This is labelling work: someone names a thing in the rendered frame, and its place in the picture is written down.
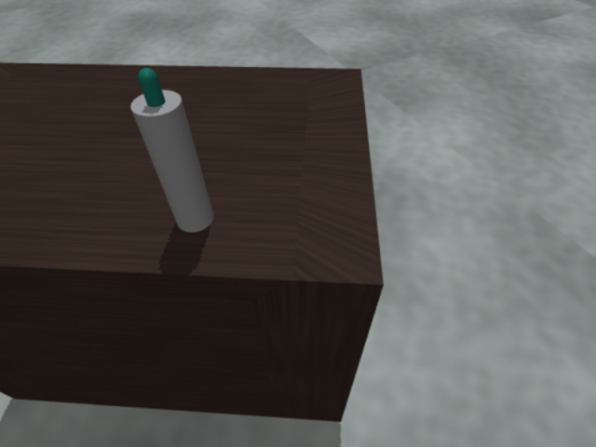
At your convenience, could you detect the bottle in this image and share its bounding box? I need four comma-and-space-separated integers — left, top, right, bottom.
130, 68, 213, 233

